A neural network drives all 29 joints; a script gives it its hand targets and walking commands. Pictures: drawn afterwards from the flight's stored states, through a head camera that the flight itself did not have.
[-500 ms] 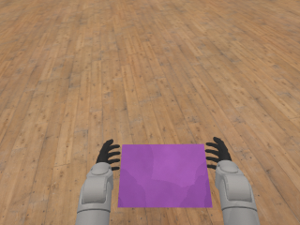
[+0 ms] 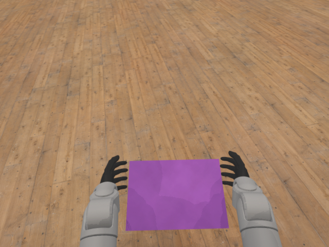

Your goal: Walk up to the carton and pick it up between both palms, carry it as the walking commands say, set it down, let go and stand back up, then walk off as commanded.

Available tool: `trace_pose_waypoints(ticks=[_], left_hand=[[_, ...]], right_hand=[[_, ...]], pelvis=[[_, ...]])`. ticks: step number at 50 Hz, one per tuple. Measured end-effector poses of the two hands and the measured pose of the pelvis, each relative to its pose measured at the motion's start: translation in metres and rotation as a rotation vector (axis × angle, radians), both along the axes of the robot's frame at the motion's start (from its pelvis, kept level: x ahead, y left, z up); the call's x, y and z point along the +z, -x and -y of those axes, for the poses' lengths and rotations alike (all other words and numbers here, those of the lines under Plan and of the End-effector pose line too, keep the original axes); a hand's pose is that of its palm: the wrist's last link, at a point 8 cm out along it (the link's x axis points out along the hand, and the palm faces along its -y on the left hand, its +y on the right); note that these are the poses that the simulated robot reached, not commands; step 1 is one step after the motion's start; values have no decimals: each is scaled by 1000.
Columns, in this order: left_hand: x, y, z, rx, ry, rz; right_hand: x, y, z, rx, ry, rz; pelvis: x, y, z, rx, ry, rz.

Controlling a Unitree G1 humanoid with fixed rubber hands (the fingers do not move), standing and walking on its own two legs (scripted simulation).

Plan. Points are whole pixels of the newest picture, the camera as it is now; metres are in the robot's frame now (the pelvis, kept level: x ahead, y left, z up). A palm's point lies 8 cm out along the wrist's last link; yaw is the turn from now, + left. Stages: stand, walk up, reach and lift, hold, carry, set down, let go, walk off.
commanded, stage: hold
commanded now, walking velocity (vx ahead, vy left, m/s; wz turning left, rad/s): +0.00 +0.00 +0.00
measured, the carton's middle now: (174, 195) +0.28 +0.01 -0.08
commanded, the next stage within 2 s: set down in 0.24 s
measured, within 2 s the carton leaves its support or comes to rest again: neither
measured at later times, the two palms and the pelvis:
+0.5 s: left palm (104, 166) +0.30 +0.19 +0.04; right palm (235, 177) +0.27 -0.13 +0.05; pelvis -0.02 +0.07 -0.01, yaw -15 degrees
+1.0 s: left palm (120, 177) +0.32 +0.17 -0.06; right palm (232, 191) +0.29 -0.15 -0.07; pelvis -0.02 +0.07 -0.03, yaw -14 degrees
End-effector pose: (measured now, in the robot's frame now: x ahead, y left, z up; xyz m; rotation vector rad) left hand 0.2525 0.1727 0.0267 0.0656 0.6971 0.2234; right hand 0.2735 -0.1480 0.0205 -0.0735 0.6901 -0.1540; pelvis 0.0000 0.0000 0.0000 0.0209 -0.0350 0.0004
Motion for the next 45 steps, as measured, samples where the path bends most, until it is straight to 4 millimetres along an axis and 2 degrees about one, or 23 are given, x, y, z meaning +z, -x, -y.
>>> trace_pose_waypoints(ticks=[6,9,15,19,25,29,34,45], left_hand=[[13,-12,11,-88,43,37],[20,-20,12,-110,57,55],[22,-22,-7,-66,68,55],[19,-31,-16,-43,63,47],[11,-48,-20,-118,92,22],[1,-48,-22,-118,115,3],[-15,-48,-21,-113,107,-3],[-59,-61,-11,-98,57,-17]], right_hand=[[8,20,13,-85,2,29],[15,24,13,-115,14,43],[23,16,-6,-84,18,25],[27,10,-17,-76,38,12],[26,4,-20,-110,67,-11],[18,-1,-17,-63,36,-26],[1,-4,-13,-40,18,-30],[-64,-9,-9,-99,-39,-42]], pelvis=[[5,3,-10,-179,-2,15],[5,7,-17,-243,3,27],[4,16,-32,-261,13,68],[1,21,-47,-241,22,93],[-5,22,-75,-266,37,117],[-7,22,-87,-286,29,120],[-8,22,-93,-270,22,100],[-18,24,-81,-252,-12,-101]])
